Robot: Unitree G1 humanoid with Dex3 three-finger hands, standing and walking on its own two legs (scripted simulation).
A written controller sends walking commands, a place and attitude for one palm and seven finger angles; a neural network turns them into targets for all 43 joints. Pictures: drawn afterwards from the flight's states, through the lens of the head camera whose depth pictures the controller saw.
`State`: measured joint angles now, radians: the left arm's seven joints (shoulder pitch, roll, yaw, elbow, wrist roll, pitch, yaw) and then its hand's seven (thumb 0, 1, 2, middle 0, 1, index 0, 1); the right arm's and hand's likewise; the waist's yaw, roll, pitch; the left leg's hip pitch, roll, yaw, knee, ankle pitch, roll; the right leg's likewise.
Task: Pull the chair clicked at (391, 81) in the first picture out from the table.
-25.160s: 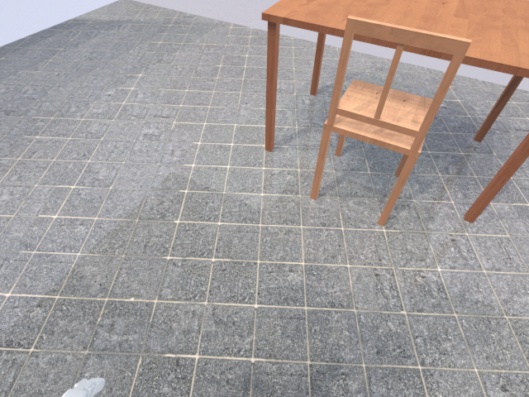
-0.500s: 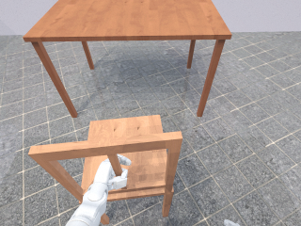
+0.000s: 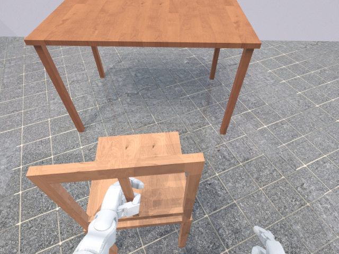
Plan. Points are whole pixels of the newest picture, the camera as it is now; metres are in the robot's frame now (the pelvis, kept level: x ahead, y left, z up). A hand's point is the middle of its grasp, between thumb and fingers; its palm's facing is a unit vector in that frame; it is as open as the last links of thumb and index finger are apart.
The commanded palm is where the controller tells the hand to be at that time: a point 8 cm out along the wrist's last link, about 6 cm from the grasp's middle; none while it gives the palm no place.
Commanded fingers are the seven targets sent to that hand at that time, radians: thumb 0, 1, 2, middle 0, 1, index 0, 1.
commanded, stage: open the thumb and straighten the fingers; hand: left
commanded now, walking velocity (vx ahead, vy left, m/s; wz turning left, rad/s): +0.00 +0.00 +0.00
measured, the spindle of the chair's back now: (130, 197) +0.28 +0.12 -0.08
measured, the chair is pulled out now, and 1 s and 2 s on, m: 0.57 0.57 0.57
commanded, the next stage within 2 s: draw the fingers out of the gap in 0.66 s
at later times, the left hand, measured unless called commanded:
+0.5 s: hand (130, 201) +0.27 +0.11 -0.06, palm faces -0.09 -0.99 -0.11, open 15.5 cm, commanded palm +0.26 +0.17 -0.04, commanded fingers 0.00 -0.55 0.20 0.00 0.00 0.00 0.00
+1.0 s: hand (122, 221) +0.22 +0.12 -0.06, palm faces -0.07 -0.99 -0.12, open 17.5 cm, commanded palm +0.20 +0.17 -0.04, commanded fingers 0.00 -0.55 0.20 0.00 0.00 0.00 0.00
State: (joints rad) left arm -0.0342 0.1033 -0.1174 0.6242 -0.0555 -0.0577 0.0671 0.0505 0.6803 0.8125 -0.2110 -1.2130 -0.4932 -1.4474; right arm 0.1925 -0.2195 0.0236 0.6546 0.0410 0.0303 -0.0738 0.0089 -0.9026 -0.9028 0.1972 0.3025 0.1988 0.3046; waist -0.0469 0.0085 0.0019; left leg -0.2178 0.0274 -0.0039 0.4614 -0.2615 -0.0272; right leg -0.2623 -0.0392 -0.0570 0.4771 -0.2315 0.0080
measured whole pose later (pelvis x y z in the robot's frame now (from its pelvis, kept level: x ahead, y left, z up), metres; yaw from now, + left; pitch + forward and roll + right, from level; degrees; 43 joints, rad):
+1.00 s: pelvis +0.02 +0.01 -0.04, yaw +1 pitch +11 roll -1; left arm 0.42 0.16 -0.14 -0.09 -0.03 0.21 0.03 -0.02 -0.54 0.20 0.00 -0.01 0.00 -0.01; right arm 0.27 -0.24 0.02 0.48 0.03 -0.11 -0.08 0.01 -0.90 -0.90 0.20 0.30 0.20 0.30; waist -0.04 0.04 -0.13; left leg -0.56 0.01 -0.03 0.86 -0.48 -0.01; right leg -0.58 -0.06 -0.07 0.84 -0.44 0.02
